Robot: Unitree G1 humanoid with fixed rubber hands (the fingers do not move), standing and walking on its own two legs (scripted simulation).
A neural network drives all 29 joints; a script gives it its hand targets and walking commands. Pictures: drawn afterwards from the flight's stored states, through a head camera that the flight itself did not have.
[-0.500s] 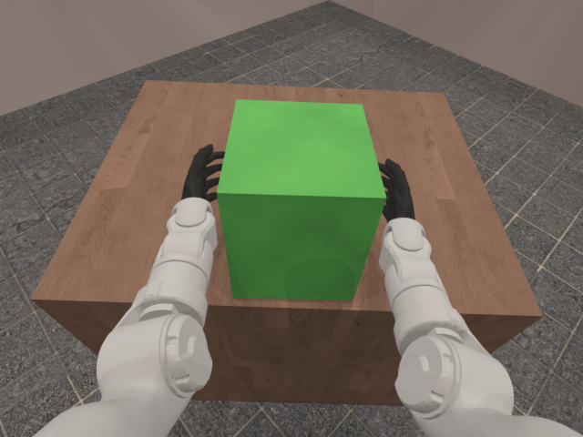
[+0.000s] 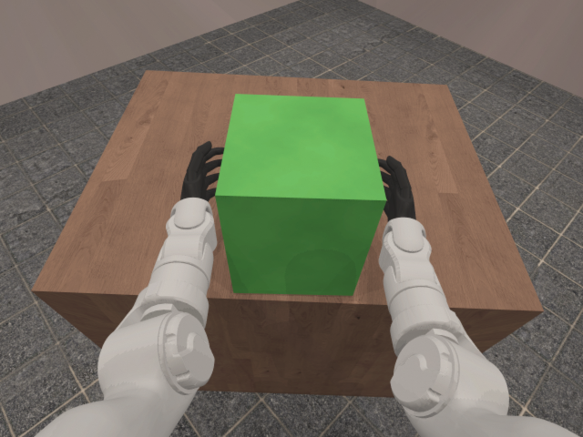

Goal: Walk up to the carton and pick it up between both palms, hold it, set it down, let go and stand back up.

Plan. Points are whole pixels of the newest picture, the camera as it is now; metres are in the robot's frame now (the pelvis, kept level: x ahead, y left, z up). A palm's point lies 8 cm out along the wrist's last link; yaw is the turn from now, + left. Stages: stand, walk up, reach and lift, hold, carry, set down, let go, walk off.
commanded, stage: set down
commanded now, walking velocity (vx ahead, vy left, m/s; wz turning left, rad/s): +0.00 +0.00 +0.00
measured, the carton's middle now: (296, 199) +0.46 +0.01 +0.04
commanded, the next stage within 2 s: none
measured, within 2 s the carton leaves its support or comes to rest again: neither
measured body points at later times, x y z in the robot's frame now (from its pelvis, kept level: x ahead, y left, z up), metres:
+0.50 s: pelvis +0.00 +0.00 +0.00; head +0.05 +0.02 +0.45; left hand +0.44 +0.16 +0.07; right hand +0.42 -0.13 +0.07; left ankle -0.02 +0.11 -0.75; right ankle -0.01 -0.12 -0.75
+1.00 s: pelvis +0.00 +0.00 +0.00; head +0.05 +0.02 +0.45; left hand +0.44 +0.16 +0.07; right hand +0.42 -0.13 +0.07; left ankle -0.02 +0.11 -0.75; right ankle -0.01 -0.12 -0.75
